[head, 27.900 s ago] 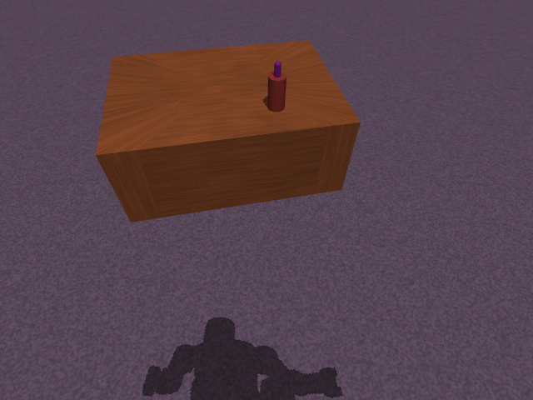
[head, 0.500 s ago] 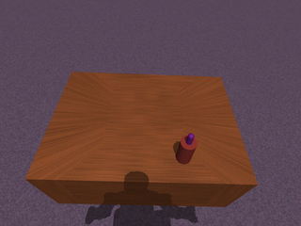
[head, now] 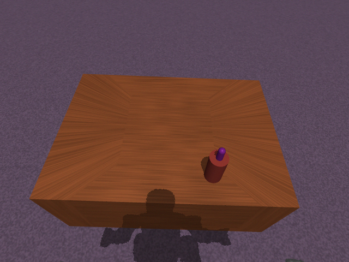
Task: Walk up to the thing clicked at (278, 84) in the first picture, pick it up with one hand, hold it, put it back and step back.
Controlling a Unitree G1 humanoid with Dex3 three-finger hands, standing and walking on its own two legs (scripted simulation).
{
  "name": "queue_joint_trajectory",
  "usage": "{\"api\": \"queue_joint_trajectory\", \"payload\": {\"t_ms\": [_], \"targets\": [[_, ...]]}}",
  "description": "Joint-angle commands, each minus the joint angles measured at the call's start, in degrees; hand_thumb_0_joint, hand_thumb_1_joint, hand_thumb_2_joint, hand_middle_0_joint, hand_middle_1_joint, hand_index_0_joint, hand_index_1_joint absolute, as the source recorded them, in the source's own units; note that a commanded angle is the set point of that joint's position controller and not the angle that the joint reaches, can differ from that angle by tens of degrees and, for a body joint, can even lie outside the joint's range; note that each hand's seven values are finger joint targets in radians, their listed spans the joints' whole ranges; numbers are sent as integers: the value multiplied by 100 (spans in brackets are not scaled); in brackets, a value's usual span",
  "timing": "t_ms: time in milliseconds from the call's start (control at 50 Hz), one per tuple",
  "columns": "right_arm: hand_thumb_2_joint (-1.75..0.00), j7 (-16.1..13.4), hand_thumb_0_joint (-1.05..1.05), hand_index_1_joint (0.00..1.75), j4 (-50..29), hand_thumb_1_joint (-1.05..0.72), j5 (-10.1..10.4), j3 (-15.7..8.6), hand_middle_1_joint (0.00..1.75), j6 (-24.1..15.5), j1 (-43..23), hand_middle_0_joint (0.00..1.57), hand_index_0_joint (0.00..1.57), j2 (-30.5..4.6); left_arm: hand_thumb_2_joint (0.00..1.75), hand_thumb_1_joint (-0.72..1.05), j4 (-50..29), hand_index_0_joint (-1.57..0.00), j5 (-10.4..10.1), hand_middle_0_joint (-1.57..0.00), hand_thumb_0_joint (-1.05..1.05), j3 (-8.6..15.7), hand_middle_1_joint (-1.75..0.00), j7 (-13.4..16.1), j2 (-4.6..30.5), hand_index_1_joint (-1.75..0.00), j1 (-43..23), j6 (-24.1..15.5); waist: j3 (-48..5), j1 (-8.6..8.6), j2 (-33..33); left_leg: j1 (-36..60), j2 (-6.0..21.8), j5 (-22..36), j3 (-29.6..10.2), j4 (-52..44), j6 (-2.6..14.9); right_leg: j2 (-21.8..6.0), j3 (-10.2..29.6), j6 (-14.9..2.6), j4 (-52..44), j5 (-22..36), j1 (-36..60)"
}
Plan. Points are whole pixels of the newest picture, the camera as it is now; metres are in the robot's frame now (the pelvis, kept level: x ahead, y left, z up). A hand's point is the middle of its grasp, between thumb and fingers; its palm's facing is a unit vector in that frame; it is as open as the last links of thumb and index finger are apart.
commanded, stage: step back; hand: right
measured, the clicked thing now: (217, 163) +0.48 -0.16 -0.26
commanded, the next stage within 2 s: none
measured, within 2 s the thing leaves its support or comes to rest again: neither
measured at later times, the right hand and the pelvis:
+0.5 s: hand out of the picture +0.02 -0.28 -0.18, palm faces -0.16 +0.92 -0.36, open 7.4 cm; pelvis -0.09 -0.02 -0.02, yaw +5 degrees
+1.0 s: hand out of the picture -0.05 -0.26 -0.16, palm faces -0.03 +0.93 -0.37, open 7.4 cm; pelvis -0.21 -0.01 -0.03, yaw -2 degrees
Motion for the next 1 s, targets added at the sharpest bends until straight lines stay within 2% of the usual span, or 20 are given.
{"api": "queue_joint_trajectory", "payload": {"t_ms": [0, 40, 80, 120, 140, 160, 200, 260, 280, 420, 500, 540, 560, 580, 600, 620, 680, 860, 900, 980], "targets": [[-90, -63, 0, 30, -572, -90, 27, -462, 30, 9, -74, 20, 20, -1643, 90, 90, -494, -20, -42, -20, 0, 315, -30, 124, 1016, -30, 280, 38, -872, 19, 828, 209, 1209, 2588, -1064, -239, 1097, 165, -93, -301, 1300, 560, -299], [-90, -84, 0, 30, -806, -90, -6, -515, 30, 60, -247, 20, 20, -1710, 90, 90, -554, -20, -4, -20, 0, 355, -30, 108, 1009, -30, 517, 109, -1101, 106, 1186, 4, 1461, 2255, -1255, -208, 1356, 266, -36, -321, 1933, -793, -320], [-90, -102, 0, 30, -986, -90, -60, -547, 30, 129, -387, 20, 20, -1662, 90, 90, -579, -20, 21, -20, 0, 379, -30, 92, 985, -30, 726, 148, -1253, 205, 1274, -205, 1438, 1913, -1177, 73, 1361, 215, 57, -408, 1959, -929, -302], [-90, -93, 0, 30, -1151, -90, -17, -502, 30, 213, -550, 20, 20, -1417, 90, 90, -639, -20, 82, -20, 0, 423, -30, 113, 1120, -30, 843, 96, -1141, 375, 480, -362, 682, 1460, -677, 1194, 913, -246, 528, -524, 697, 450, -441], [-90, -92, 0, 30, -1272, -90, 69, -432, 30, 228, -618, 20, 20, -1175, 90, 90, -793, -20, 143, -20, 0, 513, -30, 126, 1490, -30, 669, 40, -859, 375, -353, -815, -180, 558, -352, 2050, 444, -982, 1403, -739, -123, 1511, -476], [-90, -121, 0, 30, -1340, -90, 35, -365, 30, 264, -581, 20, 20, -938, 90, 90, -908, -20, 171, -20, 0, 601, -30, 136, 1814, -30, 457, 21, -470, 333, -935, -1717, -931, -1907, -434, 2849, 249, -1646, 2243, -1068, -453, 2419, -347], [-90, -215, 0, 30, -1183, -90, -21, -435, 30, 317, 51, 20, 20, -1109, 90, 90, -1222, -20, 248, -20, 0, 628, -30, 177, 1936, -30, -23, -17, -482, 110, -984, -1777, -700, -2539, -938, 4163, 264, -2158, 2476, -1793, -205, 3223, -814], [-90, -165, 0, 30, -1075, -90, 81, -460, 30, 269, 474, 20, 20, -1303, 90, 90, -1440, -20, 221, -20, 0, 547, -30, 182, 1490, -30, -525, -57, -747, -218, -787, -1801, -767, -1654, -1002, 4394, 162, -1124, 1099, -1165, 246, 3303, -246], [-90, -183, 0, 30, -1104, -90, 58, -423, 30, 254, 512, 20, 20, -1283, 90, 90, -1467, -20, 215, -20, 0, 533, -30, 189, 1431, -30, -448, -59, -905, -148, -724, -1897, -836, -1497, -963, 4412, 109, -1027, 931, -1054, 404, 3367, 57], [-90, -224, 0, 30, -1492, -90, -68, -318, 30, 125, 63, 20, 20, -1205, 90, 90, -1589, -20, 119, -20, 0, 590, -30, 323, 1368, -30, 572, 3, -959, 484, -931, -2085, -313, -1840, -640, 2820, -17, -1565, 1258, -1523, 835, 3990, 1248], [-90, -159, 0, 30, -1344, -90, -114, -403, 30, 88, 604, 20, 20, -1191, 90, 90, -1817, -20, 65, -20, 0, 604, -30, 286, 1482, -30, 227, 61, -1190, 189, -965, -997, -253, -1324, -96, 1213, 122, -1351, 890, -1264, 1276, 3895, 740], [-90, -123, 0, 30, -1246, -90, -153, -498, 30, 77, 944, 20, 20, -1277, 90, 90, -1979, -20, 37, -20, 0, 576, -30, 235, 1520, -30, -58, 104, -1184, -74, -663, -56, -208, 271, 80, 121, 192, -1156, 704, -940, 1556, 2767, -130], [-90, -125, 0, 30, -1352, -90, -213, -602, 30, 67, 803, 20, 20, -1561, 90, 90, -2008, -20, 20, -20, 0, 509, -30, 213, 1308, -30, 75, 124, -1242, -18, 213, 333, 492, 1445, -935, 57, 476, -625, 484, -612, 2154, 1650, -776], [-90, -102, 0, 30, -1451, -90, -233, -644, 30, 55, 696, 20, 20, -1883, 90, 90, -2058, -20, -32, -20, 0, 478, -30, 217, 1043, -30, 8, 126, -1196, -17, 1342, 690, 1491, 2541, -2308, -128, 1013, 486, 173, -373, 3057, -851, -1794], [-90, -65, 0, 30, -1484, -90, -177, -682, 30, 76, 669, 20, 20, -2211, 90, 90, -1989, -20, -17, -20, 0, 570, -30, 298, 1200, -30, -264, 165, -1103, -276, 1646, 92, 1966, 2531, -2825, -304, 1716, 838, 678, -314, 4029, -2613, -1744], [-90, -90, 0, 30, -1476, -90, -193, -682, 30, 71, 555, 20, 20, -2078, 90, 90, -1889, -20, 58, -20, 0, 564, -30, 318, 1289, -30, -220, 170, -848, -243, 1417, -134, 2027, 2053, -2915, -387, 1840, 703, 924, -298, 4546, -2556, -1856], [-90, -164, 0, 30, -1792, -90, -228, -497, 30, 96, -240, 20, 20, -1391, 90, 90, -1662, -20, -31, -20, 0, 557, -30, 256, 1192, -30, 476, 188, -474, 281, 796, 53, 1211, 2141, -1251, -124, 1262, 785, 1079, -342, 5139, -1575, -2417], [-90, -169, 0, 30, -1885, -90, -144, -562, 30, 97, 295, 20, 20, -1399, 90, 90, -1746, -20, 35, -20, 0, 503, -30, 191, 1118, -30, 586, 59, -925, -154, 922, 1056, 1378, 1753, -995, 184, 1595, 407, 608, 101, 3141, -1384, -1935], [-90, -155, 0, 30, -1942, -90, -141, -579, 30, 129, 146, 20, 20, -1498, 90, 90, -1649, -20, 35, -20, 0, 502, -30, 178, 1115, -30, 820, 14, -1097, -35, 1090, 951, 1401, 1486, -984, 373, 1417, 139, 453, -7, 2005, -1198, -1424], [-90, -109, 0, 30, -2018, -90, -35, -589, 30, 253, -134, 20, 20, -1579, 90, 90, -1218, -20, 140, -20, 0, 577, -30, 130, 1241, -30, 1616, -33, -1185, 263, 824, -450, 1061, 48, -782, 716, 915, 238, 4, -285, 343, 97, -15]]}}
